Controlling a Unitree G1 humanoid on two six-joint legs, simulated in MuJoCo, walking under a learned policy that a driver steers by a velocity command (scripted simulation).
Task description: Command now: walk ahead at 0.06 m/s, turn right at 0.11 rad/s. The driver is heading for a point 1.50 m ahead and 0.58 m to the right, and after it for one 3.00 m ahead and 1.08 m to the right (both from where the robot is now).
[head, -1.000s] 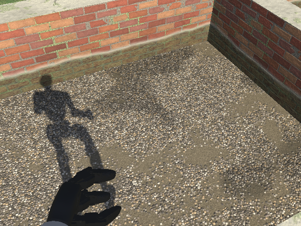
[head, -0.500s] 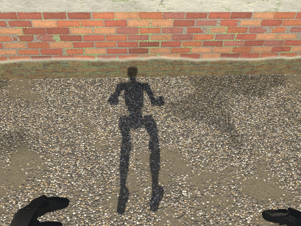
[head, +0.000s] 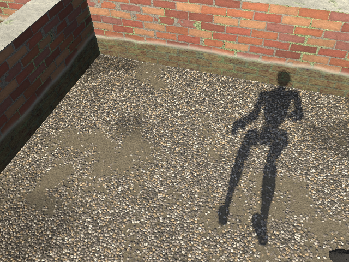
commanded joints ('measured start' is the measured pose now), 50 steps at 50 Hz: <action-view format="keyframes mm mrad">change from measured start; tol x16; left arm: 1 -91 173 44 -106 -25 12 13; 19 231 242 141 -54 -47 66 87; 32 -7 122 60 -265 -40 37 29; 35 278 192 90 -160 -29 14 28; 41 -44 135 41 -271 -17 -32 18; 50 -76 194 47 -205 1 -89 1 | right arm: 1 -25 -3 17 -94 -15 -12 -8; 27 -25 -74 -70 142 -42 -23 71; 37 -315 -24 -53 -19 -16 -150 97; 50 -144 -39 14 -29 -30 -146 127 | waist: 1 -65 -111 18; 11 6 -243 -134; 14 16 252 -108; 33 37 73 -34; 36 119 -394 -25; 40 7 -158 -42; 50 45 -215 -44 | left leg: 1 -64 72 116 -78 59 -24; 8 166 22 111 -794 89 58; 12 693 177 119 -946 445 161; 15 482 452 -51 -1021 800 394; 21 502 325 222 -970 769 334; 32 451 426 260 -1042 124 251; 34 353 323 386 -865 140 161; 36 -220 80 353 -264 -103 50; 39 -279 118 182 -2 41 42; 50 172 74 312 -424 195 100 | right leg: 1 45 -176 341 -208 55 -214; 11 46 -161 486 -179 28 -133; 14 -325 36 119 426 -402 28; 18 -283 -10 75 875 -261 122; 25 -312 -152 -27 464 -242 142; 34 111 -108 -183 21 -44 -24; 35 282 -200 7 29 244 -78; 36 322 -345 457 -93 43 -244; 37 294 -405 519 -181 -104 -290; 50 42 -265 44 -3 478 -134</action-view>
